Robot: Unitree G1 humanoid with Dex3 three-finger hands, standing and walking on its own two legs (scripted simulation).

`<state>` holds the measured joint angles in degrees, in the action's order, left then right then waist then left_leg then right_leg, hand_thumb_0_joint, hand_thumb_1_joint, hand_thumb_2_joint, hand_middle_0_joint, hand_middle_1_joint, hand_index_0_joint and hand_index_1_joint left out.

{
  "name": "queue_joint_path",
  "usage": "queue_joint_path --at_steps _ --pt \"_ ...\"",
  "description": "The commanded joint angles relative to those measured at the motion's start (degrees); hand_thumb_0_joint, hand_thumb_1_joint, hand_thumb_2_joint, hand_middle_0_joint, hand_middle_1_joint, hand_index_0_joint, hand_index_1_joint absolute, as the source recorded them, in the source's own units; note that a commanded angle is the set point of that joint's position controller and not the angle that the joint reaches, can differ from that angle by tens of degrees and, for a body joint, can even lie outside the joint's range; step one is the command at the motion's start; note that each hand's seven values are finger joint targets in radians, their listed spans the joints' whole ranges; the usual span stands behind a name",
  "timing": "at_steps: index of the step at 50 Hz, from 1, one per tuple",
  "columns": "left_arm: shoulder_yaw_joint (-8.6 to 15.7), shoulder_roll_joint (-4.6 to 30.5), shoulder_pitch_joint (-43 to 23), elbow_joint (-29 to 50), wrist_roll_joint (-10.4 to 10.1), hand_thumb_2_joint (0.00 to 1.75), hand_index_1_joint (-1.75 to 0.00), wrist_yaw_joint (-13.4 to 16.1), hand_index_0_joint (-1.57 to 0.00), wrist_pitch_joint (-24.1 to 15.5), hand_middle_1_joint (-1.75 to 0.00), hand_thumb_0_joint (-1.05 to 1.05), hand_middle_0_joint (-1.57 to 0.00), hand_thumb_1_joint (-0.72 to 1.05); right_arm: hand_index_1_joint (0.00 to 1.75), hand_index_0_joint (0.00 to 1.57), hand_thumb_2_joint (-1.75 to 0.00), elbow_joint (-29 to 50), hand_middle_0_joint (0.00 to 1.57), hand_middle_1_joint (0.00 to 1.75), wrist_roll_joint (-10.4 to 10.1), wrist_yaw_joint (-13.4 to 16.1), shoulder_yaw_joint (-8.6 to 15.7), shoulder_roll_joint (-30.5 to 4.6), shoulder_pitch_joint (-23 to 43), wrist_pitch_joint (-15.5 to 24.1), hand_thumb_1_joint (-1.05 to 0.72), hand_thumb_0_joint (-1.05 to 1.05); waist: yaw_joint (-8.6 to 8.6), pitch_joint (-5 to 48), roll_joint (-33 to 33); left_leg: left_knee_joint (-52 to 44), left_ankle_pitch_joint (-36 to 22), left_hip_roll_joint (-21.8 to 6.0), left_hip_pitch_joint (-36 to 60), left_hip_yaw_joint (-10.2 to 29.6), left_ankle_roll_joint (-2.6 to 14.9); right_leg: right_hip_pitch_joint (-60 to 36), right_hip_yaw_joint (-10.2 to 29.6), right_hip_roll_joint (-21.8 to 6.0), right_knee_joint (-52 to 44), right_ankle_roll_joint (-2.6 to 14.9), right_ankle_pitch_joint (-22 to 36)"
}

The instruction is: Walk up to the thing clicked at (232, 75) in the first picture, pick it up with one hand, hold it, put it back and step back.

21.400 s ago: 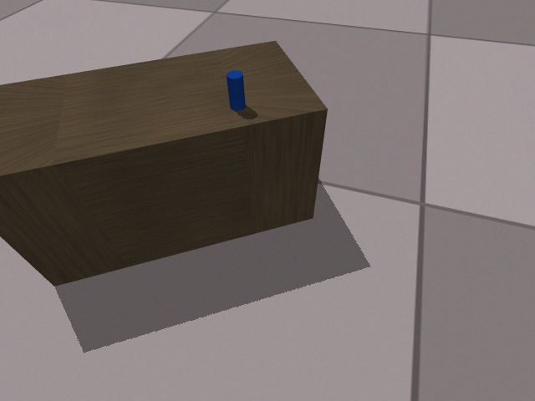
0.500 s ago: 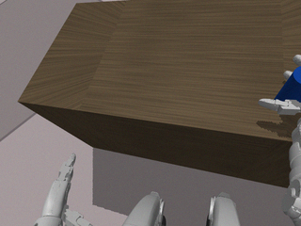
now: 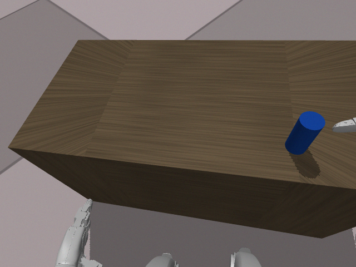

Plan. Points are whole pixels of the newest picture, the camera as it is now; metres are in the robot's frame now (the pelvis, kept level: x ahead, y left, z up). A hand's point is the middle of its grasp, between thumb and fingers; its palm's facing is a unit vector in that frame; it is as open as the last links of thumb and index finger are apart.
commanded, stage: rise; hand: right
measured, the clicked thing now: (303, 134) +0.46 -0.23 -0.04
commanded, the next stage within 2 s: sink last in 0.04 s
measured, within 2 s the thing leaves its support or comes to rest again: neither
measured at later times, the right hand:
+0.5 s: hand out of the picture +0.33 -0.37 +0.08, palm faces +0.46 +0.79 -0.41, open 17.1 cm
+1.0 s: hand out of the picture +0.16 -0.21 +0.01, palm faces +0.28 +0.91 -0.30, open 17.3 cm
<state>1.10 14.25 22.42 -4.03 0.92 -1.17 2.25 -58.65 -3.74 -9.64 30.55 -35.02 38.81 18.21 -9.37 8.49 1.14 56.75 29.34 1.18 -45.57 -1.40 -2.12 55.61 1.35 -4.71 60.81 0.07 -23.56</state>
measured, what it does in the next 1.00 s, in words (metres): stands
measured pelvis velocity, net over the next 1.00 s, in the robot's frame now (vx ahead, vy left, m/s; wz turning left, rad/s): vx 0.01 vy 0.03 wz -0.04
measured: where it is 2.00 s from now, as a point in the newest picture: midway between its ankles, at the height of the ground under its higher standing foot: outside the picture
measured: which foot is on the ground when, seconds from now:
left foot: down 0.00-1.00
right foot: down 0.00-1.00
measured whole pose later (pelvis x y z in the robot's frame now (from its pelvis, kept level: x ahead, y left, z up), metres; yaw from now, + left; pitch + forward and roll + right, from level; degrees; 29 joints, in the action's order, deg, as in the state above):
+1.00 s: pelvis +0.01 +0.03 +0.05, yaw -3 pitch +4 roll +0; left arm 6.1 13.8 20.1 -19.1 -2.5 6.0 1.3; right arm -8.6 -3.6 3.9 7.4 -13.2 -26.7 2.1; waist 1.1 2.6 1.4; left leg 41.3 24.8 -1.5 -20.2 -0.9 -0.8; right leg 27.4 -0.4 -2.0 39.8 -1.3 -16.2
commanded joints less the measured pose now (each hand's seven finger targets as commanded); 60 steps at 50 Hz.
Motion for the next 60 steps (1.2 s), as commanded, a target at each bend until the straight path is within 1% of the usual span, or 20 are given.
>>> queue_joint_path --at_steps 1,5,9,12,15,18,23,24,26,28,30,32,37,38,39,41,45,51,56,60 --pt "5.04 9.07 1.83 9.01 -1.88 0.07 -0.06 0.49 -0.05 0.02 -0.05 0.0 -0.06 -0.56 0.06 0.07 -0.05 8.12 0.06 0.06 2.61 3.82 -2.89 -14.21 13.7 -4.32 0.47 0.0 2.41 18.02 5.36 -10.62 -16.43 1.84 3.99 -1.0 2.0 -27.67 -0.38 1.33 -12.0 0.21 13.84" --pt "6.05 11.35 -0.42 9.34 -2.49 0.07 -0.06 0.35 -0.05 1.36 -0.05 0.0 -0.06 -0.55 0.06 0.07 -0.05 14.39 0.06 0.06 4.79 7.67 1.98 -25.91 15.38 -6.33 0.48 0.0 5.86 21.99 6.43 -12.35 -19.45 1.41 10.54 -1.25 2.06 -31.56 -0.94 2.07 -14.04 0.07 17.4" --pt "9.07 14.25 -2.87 9.2 -3.34 0.07 -0.05 1.74 -0.05 1.96 -0.05 0.0 -0.05 -0.52 0.06 0.06 -0.06 19.5 0.06 0.06 5.41 11.69 3.32 -29.8 17.83 -6.28 0.52 0.0 6.9 25.08 8.07 -14.26 -21.46 1.18 14.49 -0.92 2.3 -38.05 -1.42 1.89 -16.27 -0.26 20.02" --pt "3.9 8.66 1.78 1.16 -3.15 0.08 -0.05 1.54 -0.05 2.35 -0.04 0.0 -0.05 -0.52 0.05 0.06 -0.07 6.86 0.06 0.05 5.26 12.66 -1.92 -18.06 3.12 -8.1 0.47 0.0 5.95 10.61 6.12 -16.94 -18.86 1.18 11.78 -1.15 2.55 -33.31 -1.99 2.13 -19.17 -0.29 17.1" --pt "1.68 6.75 -1.63 -0.89 -3.19 0.08 -0.05 1.41 -0.05 1.51 -0.04 0.0 -0.06 -0.55 0.05 0.06 -0.06 13.52 0.06 0.05 5.03 12.87 -2.19 -18.31 6.43 -8.35 0.49 0.0 7.34 13.63 10.88 -17.96 -18.72 0.76 12.46 -0.84 2.77 -36.84 -2.75 2.17 -20.19 -0.68 17.52" --pt "3.47 7.76 -1.72 -3.82 -3.87 0.08 -0.05 1.65 -0.05 0.59 -0.05 0.0 -0.06 -0.54 0.05 0.06 -0.07 18.7 0.06 0.05 3.67 12.6 -7.18 -11.82 0.65 -9.55 0.47 0.0 6.67 11.99 9.95 -19.45 -19.37 0.68 12.64 -1.15 2.75 -39.07 -2.93 2.07 -21.72 -0.6 18.25" --pt "8.79 14.07 1.03 -1.71 -4.48 0.08 -0.06 3.28 -0.05 0.53 -0.05 0.0 -0.06 -0.52 0.05 0.06 -0.07 35.68 0.07 0.05 2.09 13.7 -2.61 -15.73 -19.55 -10.66 0.42 0.0 9.16 15.47 6.37 -20.85 -24.16 0.37 19.07 -2.04 2.58 -43.66 -3.43 2.43 -22.93 -0.53 23.87" --pt "7.28 11.79 0.6 -1.53 -4.71 0.08 -0.06 3.31 -0.05 0.41 -0.05 0.0 -0.06 -0.52 0.05 0.06 -0.07 36.45 0.07 0.05 1.54 13.45 -6.64 -9.57 -22.56 -11.11 0.42 0.0 8.24 12.5 4.17 -20.98 -23.38 0.69 18.94 -2.53 2.63 -43.23 -3.33 2.2 -23.59 -0.53 23.31" --pt "9.98 13.24 -0.22 -0.85 -5.07 0.08 -0.05 4.26 -0.05 0.04 -0.05 0.0 -0.06 -0.47 0.05 0.06 -0.08 44.16 0.07 0.05 0.42 13.86 -9.19 -4.79 -27.93 -11.57 0.38 0.0 8.14 11.32 3.62 -21.71 -22.49 0.7 19.06 -2.76 2.72 -44.49 -3.21 1.9 -24.54 -0.51 23.01" --pt "9.03 11.81 0.51 -2.43 -5.37 0.08 -0.05 4.84 -0.05 -0.07 -0.04 0.0 -0.05 -0.44 0.05 0.06 -0.08 53.82 0.06 0.05 -0.04 14.53 -9.52 -4.27 -29.91 -11.64 0.39 0.0 8.8 9.24 5.36 -22.43 -21.04 0.37 19.43 -2.43 2.81 -43.79 -3.47 2.03 -25.87 -0.43 20.3" --pt "5.39 7.5 -0.37 -4.58 -5.5 0.08 -0.04 4.85 -0.05 -0.46 -0.04 0.0 -0.05 -0.42 0.05 0.06 -0.08 50.63 0.06 0.05 -0.35 14.88 -9.63 -0.82 -42.97 -12.38 0.4 0.0 10.25 0.82 3.44 -23.62 -17.96 0.18 19.93 -2.31 2.54 -38.2 -3.9 2.65 -27.15 -0.09 16.06" --pt "8.65 9.49 -1.8 -4.47 -5.13 0.17 -0.12 5.43 -0.12 -0.94 -0.12 0.0 -0.12 -0.29 0.07 0.06 -0.1 57.36 0.06 0.07 -0.55 15.29 -8.66 -0.73 -45.25 -12.05 0.47 0.0 10.24 1.89 4.02 -23.81 -17.51 0.02 21.54 -2.23 2.54 -38.13 -4.01 2.74 -27.53 0.02 15.24" --pt "6.21 6.79 -4.39 -3.86 -4.28 0.06 -0.05 5.99 -0.06 -2.25 -0.05 0.0 -0.05 -0.48 0.06 0.06 -0.06 62.82 0.06 0.06 -0.77 14.99 -14.09 8.39 -57.73 -11.84 0.48 0.0 10.88 1.86 2.46 -23.32 -20.12 -0.22 22.64 -1.67 2.21 -38.72 -4.31 3.08 -26.58 0.21 17.75" --pt "7.12 7.08 -3.62 -5.13 -4.2 0.06 -0.05 6.26 -0.06 -2.21 -0.06 0.0 -0.06 -0.48 0.06 0.06 -0.06 66.83 0.06 0.06 -0.73 15.23 -12.88 6.1 -56.37 -11.5 0.46 0.0 11.17 2.79 3.67 -23.05 -21.39 -0.44 23.53 -1.49 2.12 -38.98 -4.43 3.28 -26.22 0.21 18.86" --pt "6.99 7.08 -3.75 -5.22 -3.97 0.05 -0.05 6.41 -0.06 -2.49 -0.06 0.0 -0.06 -0.49 0.06 0.06 -0.06 65.62 0.06 0.06 -0.62 14.8 -16.25 9.74 -58.56 -11.62 0.47 0.0 10.22 1.36 2.74 -22.94 -20.52 -0.24 22.64 -1.69 2.2 -39.02 -4.45 3.16 -26.35 0.19 18.02" --pt "9.01 8.81 -4.23 -4.54 -3.64 0.06 -0.05 6.93 -0.06 -2.97 -0.06 0.0 -0.05 -0.49 0.06 0.05 -0.06 64.0 0.05 0.06 -0.36 14.76 -17.26 11.4 -62.36 -12.21 0.48 0.0 9.78 2.13 0.52 -23.19 -21.28 -0.45 22.69 -1.48 1.8 -39.4 -4.59 3.36 -25.8 0.49 18.28" --pt "8.68 7.79 -2.08 -6.41 -3.41 0.05 -0.06 7.6 -0.06 -3.37 -0.06 0.0 -0.06 -0.5 0.05 0.05 -0.03 64.16 0.05 0.05 0.02 14.35 -18.27 11.9 -60.91 -12.63 0.53 0.0 8.17 -0.66 -1.85 -23.61 -19.56 -1.04 19.9 -0.86 1.08 -38.59 -4.74 3.69 -25.41 1.01 15.44" --pt "10.4 8.98 -3.73 -6.45 -2.79 0.04 -0.05 8.81 -0.06 -4.61 -0.06 0.0 -0.05 -0.51 0.06 0.05 -0.05 58.13 0.05 0.06 0.62 14.73 -14.62 8.98 -58.84 -12.17 0.55 0.0 9.0 -3.49 -3.4 -26.55 -12.01 -2.9 18.34 1.97 0.87 -37.59 -4.97 4.48 -25.3 0.77 10.6" --pt "2.76 0.81 -4.3 -14.82 -2.45 0.04 -0.05 7.62 -0.06 -5.31 -0.06 0.0 -0.06 -0.51 0.05 0.05 -0.03 60.82 0.04 0.05 0.68 14.63 -14.45 8.6 -58.24 -11.23 0.58 0.0 12.29 -4.15 3.04 -25.27 -12.5 -2.65 19.74 1.4 1.43 -35.73 -5.32 4.66 -26.22 0.3 10.55" --pt "5.73 6.39 -10.72 -8.99 -1.99 0.06 -0.06 8.43 -0.06 -6.8 -0.06 0.0 -0.06 -0.52 0.05 0.05 -0.03 65.09 0.05 0.05 0.55 15.28 -13.48 7.13 -58.95 -10.75 0.54 0.0 11.91 3.03 1.28 -24.41 -19.64 -2.24 24.02 0.38 0.9 -38.63 -5.06 4.55 -25.68 0.54 15.52"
